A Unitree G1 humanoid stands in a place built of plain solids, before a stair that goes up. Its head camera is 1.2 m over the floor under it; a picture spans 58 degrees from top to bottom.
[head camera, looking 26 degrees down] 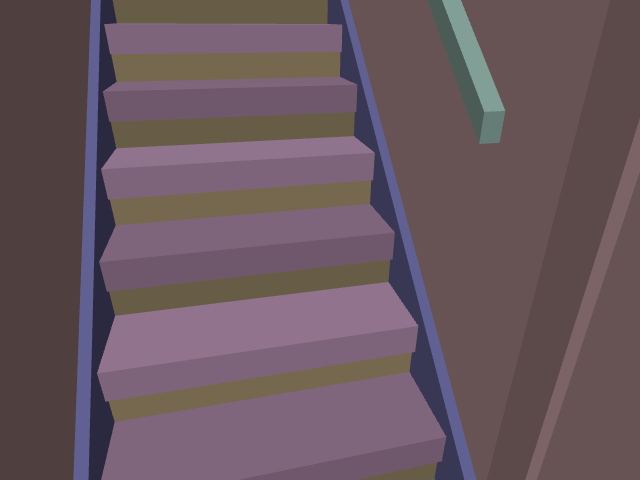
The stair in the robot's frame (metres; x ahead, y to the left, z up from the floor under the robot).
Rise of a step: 0.20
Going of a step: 0.23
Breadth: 0.89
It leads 13 degrees to the left of straight ahead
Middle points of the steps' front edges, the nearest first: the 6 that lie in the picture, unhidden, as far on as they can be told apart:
0.73 0.09 0.20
0.95 0.14 0.40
1.17 0.19 0.61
1.40 0.24 0.81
1.62 0.29 1.01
1.84 0.34 1.22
